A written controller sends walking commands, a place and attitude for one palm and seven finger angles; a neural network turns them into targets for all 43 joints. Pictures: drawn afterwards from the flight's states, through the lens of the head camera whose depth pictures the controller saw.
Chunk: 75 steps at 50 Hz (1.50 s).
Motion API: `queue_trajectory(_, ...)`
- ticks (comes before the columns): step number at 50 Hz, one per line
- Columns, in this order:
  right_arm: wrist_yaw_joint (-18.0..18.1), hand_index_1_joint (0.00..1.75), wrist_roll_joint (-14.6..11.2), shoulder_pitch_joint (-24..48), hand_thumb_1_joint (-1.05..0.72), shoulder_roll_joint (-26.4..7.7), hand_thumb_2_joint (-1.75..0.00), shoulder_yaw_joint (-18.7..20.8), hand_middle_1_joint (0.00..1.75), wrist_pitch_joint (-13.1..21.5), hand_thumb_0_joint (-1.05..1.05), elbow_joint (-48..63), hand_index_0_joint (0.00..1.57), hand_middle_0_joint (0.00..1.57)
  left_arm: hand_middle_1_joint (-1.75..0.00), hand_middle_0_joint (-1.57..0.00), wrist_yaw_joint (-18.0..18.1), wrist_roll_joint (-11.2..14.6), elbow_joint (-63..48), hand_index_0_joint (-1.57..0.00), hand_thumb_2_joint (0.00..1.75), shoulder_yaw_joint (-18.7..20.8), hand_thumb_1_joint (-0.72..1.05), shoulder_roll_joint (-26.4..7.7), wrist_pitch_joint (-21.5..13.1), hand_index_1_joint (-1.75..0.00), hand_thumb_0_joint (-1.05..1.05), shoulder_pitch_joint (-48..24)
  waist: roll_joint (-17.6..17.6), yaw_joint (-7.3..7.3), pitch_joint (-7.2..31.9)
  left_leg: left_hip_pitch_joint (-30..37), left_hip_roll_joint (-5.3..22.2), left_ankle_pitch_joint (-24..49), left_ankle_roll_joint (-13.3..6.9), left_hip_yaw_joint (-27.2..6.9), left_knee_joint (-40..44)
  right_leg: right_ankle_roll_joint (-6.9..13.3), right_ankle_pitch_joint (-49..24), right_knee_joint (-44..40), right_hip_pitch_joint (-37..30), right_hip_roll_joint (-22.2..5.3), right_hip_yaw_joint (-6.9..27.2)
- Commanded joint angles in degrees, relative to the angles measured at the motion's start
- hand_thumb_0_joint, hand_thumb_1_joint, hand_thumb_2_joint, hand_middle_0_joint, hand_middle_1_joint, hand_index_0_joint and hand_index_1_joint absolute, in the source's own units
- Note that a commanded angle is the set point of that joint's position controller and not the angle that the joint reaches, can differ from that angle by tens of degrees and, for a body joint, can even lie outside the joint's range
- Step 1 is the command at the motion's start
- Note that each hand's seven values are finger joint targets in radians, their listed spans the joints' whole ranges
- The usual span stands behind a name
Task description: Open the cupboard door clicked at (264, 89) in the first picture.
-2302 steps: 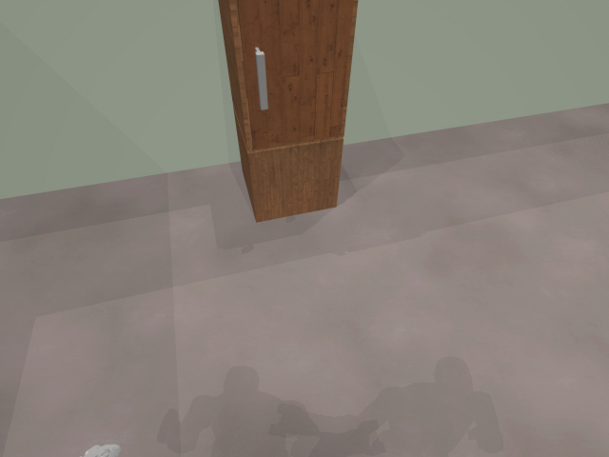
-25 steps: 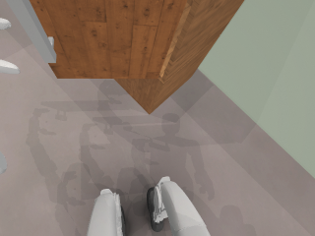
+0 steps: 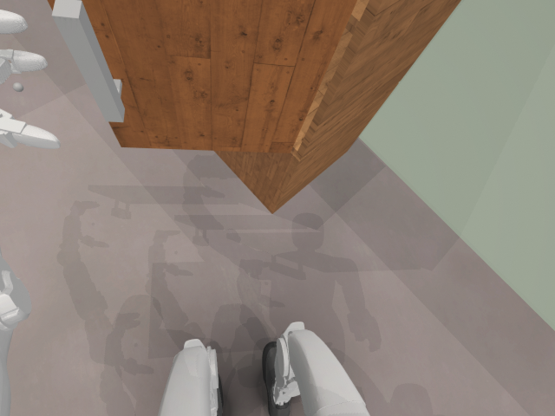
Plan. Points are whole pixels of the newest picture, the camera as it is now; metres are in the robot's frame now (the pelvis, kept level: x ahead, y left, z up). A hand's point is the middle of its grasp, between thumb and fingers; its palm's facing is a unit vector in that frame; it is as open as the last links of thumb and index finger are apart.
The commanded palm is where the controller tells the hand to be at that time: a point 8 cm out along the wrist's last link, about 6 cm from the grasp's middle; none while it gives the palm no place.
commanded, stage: move the hooked fingers beside the handle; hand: left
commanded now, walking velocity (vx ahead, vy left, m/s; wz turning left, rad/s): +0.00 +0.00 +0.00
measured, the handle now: (98, 58) +0.57 +0.20 +0.05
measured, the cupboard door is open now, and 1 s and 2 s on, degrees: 50 50 50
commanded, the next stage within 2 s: slide the fingers in behind the handle in 0.10 s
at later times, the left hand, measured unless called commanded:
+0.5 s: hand (37, 88) +0.52 +0.25 +0.05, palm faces -0.04 -1.00 -0.03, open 14.0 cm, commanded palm +0.51 +0.27 +0.05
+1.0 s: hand (75, 86) +0.52 +0.21 +0.05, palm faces -0.05 -1.00 -0.03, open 14.0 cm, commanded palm +0.51 +0.24 +0.05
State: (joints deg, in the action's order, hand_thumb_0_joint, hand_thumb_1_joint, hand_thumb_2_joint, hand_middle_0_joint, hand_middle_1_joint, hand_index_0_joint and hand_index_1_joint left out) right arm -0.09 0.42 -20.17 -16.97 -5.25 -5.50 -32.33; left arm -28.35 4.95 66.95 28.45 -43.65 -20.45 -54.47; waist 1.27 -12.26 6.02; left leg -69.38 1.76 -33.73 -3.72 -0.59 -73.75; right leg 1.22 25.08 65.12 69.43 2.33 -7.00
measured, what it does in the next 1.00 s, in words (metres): stands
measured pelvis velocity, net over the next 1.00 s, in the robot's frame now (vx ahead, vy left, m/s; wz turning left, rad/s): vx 0.00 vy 0.00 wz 0.01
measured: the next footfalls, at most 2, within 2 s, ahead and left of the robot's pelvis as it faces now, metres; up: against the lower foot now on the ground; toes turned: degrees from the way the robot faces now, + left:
none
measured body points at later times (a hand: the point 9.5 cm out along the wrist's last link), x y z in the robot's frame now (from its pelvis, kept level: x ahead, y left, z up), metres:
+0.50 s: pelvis -0.01 +0.00 -0.01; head +0.18 +0.05 +0.40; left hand +0.52 +0.31 +0.05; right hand +0.00 -0.27 -0.10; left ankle +0.00 +0.07 -0.62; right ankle +0.05 -0.12 -0.62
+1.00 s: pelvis +0.00 +0.00 +0.00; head +0.18 +0.04 +0.42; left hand +0.52 +0.27 +0.05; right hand +0.00 -0.26 -0.10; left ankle +0.00 +0.07 -0.62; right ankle +0.05 -0.12 -0.62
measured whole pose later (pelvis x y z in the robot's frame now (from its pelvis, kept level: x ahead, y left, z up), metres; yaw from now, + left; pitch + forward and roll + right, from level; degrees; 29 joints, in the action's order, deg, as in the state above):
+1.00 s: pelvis +0.00 +0.00 +0.00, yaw +1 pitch +29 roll -6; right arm -1.1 0.9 -21.5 -15.6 -4.7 -5.4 -34.1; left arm -20.9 4.8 65.9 23.3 -35.2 -21.9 -54.3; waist 1.8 -12.1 6.4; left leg -67.7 1.3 -33.2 -3.5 -0.2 -72.3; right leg 1.4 25.1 64.7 68.3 2.0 -6.4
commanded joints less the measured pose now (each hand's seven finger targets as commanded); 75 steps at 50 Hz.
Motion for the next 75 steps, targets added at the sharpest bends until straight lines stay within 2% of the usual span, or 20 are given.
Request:
queue_trajectory(1, 0.82, 0.3, 0.3, -12.17, -0.9, -12.19, -0.9, 4.66, 0.3, 0.21, 0.0, 0.23, 0.2, 0.2, -1.2, -0.3, -0.31, 2.19, -10.94, -0.3, 0.3, 0.73, -0.5, -14.66, -3.3, -1.2, 0.0, -23.14, 13.99, -1.0, 31.03, 28.71, 1.37, 36.74, 3.78, -6.96, 7.92, 0.35, -14.86, -4.7, -10.78, 1.41, 3.33)
queue_trajectory(10, 1.11, 0.3, 0.25, -11.63, -0.9, -11.96, -0.9, 4.05, 0.3, 0.68, 0.0, 0.91, 0.2, 0.2, -1.2, -0.3, 0.39, 1.26, -10.83, -0.3, 0.3, 1.91, -0.5, -17.74, -3.86, -1.2, 0.0, -24.13, 14.7, -0.27, 32.55, 24.31, 0.58, 32.22, 2.82, -5.67, 7.73, 0.63, -15.52, -4.18, -14.68, 1.24, 4.25)
queue_trajectory(14, 0.86, 0.3, 0.19, -11.65, -0.9, -12.04, -0.9, 4.22, 0.3, 0.8, 0.0, 0.97, 0.2, 0.2, -1.2, -0.3, -0.28, 1.85, -11.13, -0.3, 0.3, 0.86, -0.5, -15.8, -3.95, -1.2, 0.0, -23.4, 14.92, -0.13, 33.13, 25.63, 0.76, 32.21, 3.08, -6.13, 7.88, 0.63, -14.36, -4.14, -13.18, 1.29, 3.98)
queue_trajectory(16, 0.92, 0.3, 0.12, -11.57, -0.9, -12.05, -0.9, 4.12, 0.3, 0.93, 0.0, 0.68, 0.2, 0.2, -1.2, -0.3, -0.16, 1.97, -8.76, -0.3, 0.3, -0.49, -0.5, -13.95, -3.09, -1.2, 0.0, -24.16, 12.49, -1.42, 30.34, 22.95, 0.68, 28.35, 2.46, -5.97, 7.9, 0.4, -12.56, -4.59, -12.4, 1.35, 4.01)
queue_trajectory(17, 1.09, 0.3, 0.15, -11.68, -0.9, -12.19, -0.9, 4.06, 0.3, 1.01, 0.0, 0.6, 0.2, 0.2, -1.2, -0.3, 0.13, 1.87, -9.23, -0.3, 0.3, 0.51, -0.5, -15.48, -2.91, -1.2, 0.0, -24.8, 12.62, -1.27, 30.4, 22.24, 0.63, 27.53, 2.33, -5.84, 8.05, 0.41, -12.49, -4.58, -13.12, 1.25, 4.09)
queue_trajectory(24, 0.75, 0.3, 0.55, -12.62, -0.9, -12.09, -0.9, 4.42, 0.3, 1.13, 0.0, 0.28, 0.2, 0.2, -1.2, -0.3, 1.9, 1.51, -12.59, -0.3, 0.3, 1.34, -0.5, -15.67, -4.13, -1.2, 0.0, -25.78, 14.76, -0.42, 34.98, 26.89, 0.85, 33.12, 3.45, -6.93, 7.82, 0.72, -14.32, -3.71, -12.39, 1.22, 3.7)
queue_trajectory(27, 0.6, 0.3, 0.46, -12.4, -0.9, -11.91, -0.9, 4.36, 0.3, 1.03, 0.0, 0.13, 0.2, 0.2, -1.2, -0.3, 2.58, 1.14, -10.45, -0.3, 0.3, -0.75, -0.5, -12.72, -3.34, -1.2, 0.0, -25.38, 13.47, -1.3, 31.32, 25.43, 0.82, 29.94, 3.15, -6.87, 8.48, 0.54, -12.35, -4.38, -11.16, 1.23, 3.54)
queue_trajectory(29, 0.63, 0.3, 0.56, -12.7, -0.9, -11.89, -0.9, 4.42, 0.3, 1.04, 0.0, 0.13, 0.2, 0.2, -1.2, -0.3, 3.19, 1.09, -12.13, -0.3, 0.3, -0.01, -0.5, -13.45, -3.68, -1.2, 0.0, -26.0, 15.56, -0.63, 33.17, 26.86, 0.84, 31.67, 3.48, -6.94, 8.6, 0.71, -13.01, -4.15, -11.4, 1.12, 3.54)
queue_trajectory(32, 0.38, 0.3, 0.59, -12.49, -0.9, -11.49, -0.9, 4.49, 0.3, 0.97, 0.0, 0.23, 0.2, 0.2, -1.2, -0.3, 4.26, 0.7, -11.76, -0.3, 0.3, -1.93, -0.5, -10.5, -3.64, -1.2, 0.0, -25.88, 15.3, -1.07, 32.15, 27.29, 0.73, 31.1, 3.59, -7.01, 9.06, 0.62, -12.4, -4.54, -10.78, 1.13, 3.43)
queue_trajectory(37, 0.25, 0.3, 0.72, -12.69, -0.9, -11.3, -0.9, 4.49, 0.3, 0.92, 0.0, 0.3, 0.2, 0.2, -1.2, -0.3, 5.4, 0.52, -10.87, -0.3, 0.3, -1.13, -0.5, -10.65, -4.01, -1.2, 0.0, -24.35, 12.87, -0.67, 32.0, 25.03, 0.57, 30.14, 3.01, -6.32, 9.05, 0.6, -13.66, -4.65, -13.52, 1.12, 3.89)
queue_trajectory(39, 0.13, 0.3, 0.87, -12.91, -0.9, -11.25, -0.9, 4.61, 0.3, 0.84, 0.0, 0.3, 0.2, 0.2, -1.2, -0.3, 5.71, 0.72, -13.17, -0.3, 0.3, -0.72, -0.5, -10.87, -4.74, -1.2, 0.0, -25.05, 14.85, -0.27, 33.65, 27.28, 0.67, 33.11, 3.44, -6.52, 9.08, 0.72, -14.97, -4.39, -13.56, 1.04, 3.79)
queue_trajectory(43, -0.08, 0.3, 0.77, -12.93, -0.9, -10.76, -0.9, 4.91, 0.3, 0.71, 0.0, 0.08, 0.2, 0.2, -1.2, -0.3, 6.09, 1.36, -13.27, -0.3, 0.3, -3.79, -0.5, -5.68, -5.0, -1.2, 0.0, -24.41, 13.46, -1.2, 32.4, 28.75, 0.81, 34.27, 3.53, -6.94, 9.38, 0.65, -15.07, -4.8, -12.42, 1.15, 3.49)
queue_trajectory(46, -0.08, 0.3, 0.84, -12.88, -0.9, -10.78, -0.9, 5.25, 0.3, 0.6, 0.0, -0.11, 0.2, 0.2, -1.2, -0.3, 6.9, 1.51, -13.68, -0.3, 0.3, -2.11, -0.5, -6.7, -5.09, -1.2, 0.0, -23.76, 12.51, -0.45, 33.33, 28.24, 0.61, 33.95, 3.46, -6.44, 9.56, 0.53, -16.0, -5.09, -14.48, 0.98, 3.77)
queue_trajectory(55, -0.63, 0.3, 1.06, -12.36, -0.9, -9.72, -0.9, 5.57, 0.3, 0.51, 0.0, -0.07, 0.2, 0.2, -1.2, -0.3, 10.17, 0.79, -13.87, -0.3, 0.3, -5.11, -0.5, -1.25, -6.96, -1.2, 0.0, -23.17, 12.37, -0.27, 32.62, 28.92, 0.37, 35.25, 3.81, -6.1, 9.76, 0.5, -17.15, -5.01, -15.0, 0.76, 3.97)
queue_trajectory(60, -0.67, 0.3, 0.9, -11.96, -0.9, -9.54, -0.9, 5.49, 0.3, 0.39, 0.0, 0.41, 0.2, 0.2, -1.2, -0.3, 11.49, 0.42, -11.0, -0.3, 0.3, -4.21, -0.5, -1.49, -6.95, -1.2, 0.0, -21.18, 8.05, -0.28, 30.44, 23.53, -0.19, 30.22, 2.57, -4.48, 9.75, 0.3, -17.68, -5.35, -18.4, 0.74, 4.84)
queue_trajectory(64, -0.63, 0.3, 0.94, -11.5, -0.9, -9.23, -0.9, 5.49, 0.3, 0.8, 0.0, 1.16, 0.2, 0.2, -1.2, -0.3, 11.85, 0.41, -14.38, -0.3, 0.3, -2.86, -0.5, -3.22, -8.42, -1.2, 0.0, -21.57, 10.2, 1.03, 33.99, 23.34, -0.65, 30.12, 2.43, -3.73, 9.67, 0.52, -19.72, -4.93, -21.89, 0.57, 5.72)
queue_trajectory(69, -0.64, 0.3, 0.64, -11.04, -0.9, -8.84, -0.9, 5.63, 0.3, 1.24, 0.0, 0.67, 0.2, 0.2, -1.2, -0.3, 11.0, 1.04, -12.89, -0.3, 0.3, -6.89, -0.5, 2.12, -8.11, -1.2, 0.0, -21.87, 9.03, -0.19, 31.39, 21.63, -0.78, 27.3, 2.04, -3.17, 9.73, 0.26, -18.86, -5.56, -21.31, 0.42, 6.0)
queue_trajectory(71, -0.33, 0.3, 0.61, -11.3, -0.9, -9.44, -0.9, 5.58, 0.3, 1.27, 0.0, 0.31, 0.2, 0.2, -1.2, -0.3, 11.38, 0.87, -12.3, -0.3, 0.3, -4.02, -0.5, -2.0, -7.77, -1.2, 0.0, -22.8, 7.27, 0.0, 30.97, 19.63, -0.78, 25.08, 1.8, -3.16, 9.69, 0.25, -17.48, -5.67, -22.11, 0.41, 6.29)
queue_trajectory(73, -0.29, 0.3, 0.76, -11.35, -0.9, -9.14, -0.9, 5.57, 0.3, 1.67, 0.0, 0.87, 0.2, 0.2, -1.2, -0.3, 11.6, 0.98, -13.94, -0.3, 0.3, -4.18, -0.5, -1.41, -8.29, -1.2, 0.0, -23.17, 9.64, 0.53, 33.27, 20.7, -1.04, 26.38, 1.81, -2.99, 9.42, 0.54, -18.66, -5.15, -22.47, 0.39, 6.48)
queue_trajectory(75, -0.33, 0.3, 0.75, -11.29, -0.9, -9.07, -0.9, 5.66, 0.3, 1.78, 0.0, 0.14, 0.2, 0.2, -1.2, -0.3, 11.62, 0.93, -12.26, -0.3, 0.3, -4.28, -0.5, -1.02, -8.43, -1.2, 0.0, -22.59, 8.09, 0.11, 32.49, 20.83, -0.94, 26.51, 1.86, -3.02, 9.25, 0.33, -18.7, -5.47, -22.24, 0.44, 6.38)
